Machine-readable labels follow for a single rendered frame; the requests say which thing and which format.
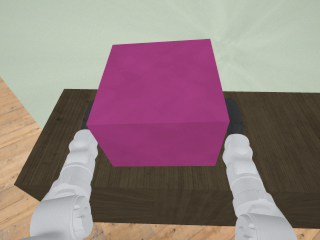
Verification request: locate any carton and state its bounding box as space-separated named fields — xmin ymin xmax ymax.
xmin=86 ymin=39 xmax=230 ymax=167

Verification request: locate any left robot upper arm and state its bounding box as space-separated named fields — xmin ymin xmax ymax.
xmin=18 ymin=194 xmax=93 ymax=240

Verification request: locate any right robot upper arm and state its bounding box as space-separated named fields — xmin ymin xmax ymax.
xmin=235 ymin=212 xmax=297 ymax=240

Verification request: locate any robot right forearm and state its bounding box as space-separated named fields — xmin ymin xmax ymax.
xmin=222 ymin=134 xmax=298 ymax=240

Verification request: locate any pedestal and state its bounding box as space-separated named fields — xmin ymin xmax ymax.
xmin=14 ymin=89 xmax=320 ymax=229

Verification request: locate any right robot hand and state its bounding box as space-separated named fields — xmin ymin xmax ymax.
xmin=224 ymin=97 xmax=244 ymax=136

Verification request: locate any left robot hand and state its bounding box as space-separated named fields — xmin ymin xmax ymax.
xmin=81 ymin=100 xmax=94 ymax=130

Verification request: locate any robot left forearm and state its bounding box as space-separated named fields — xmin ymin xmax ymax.
xmin=30 ymin=129 xmax=98 ymax=236

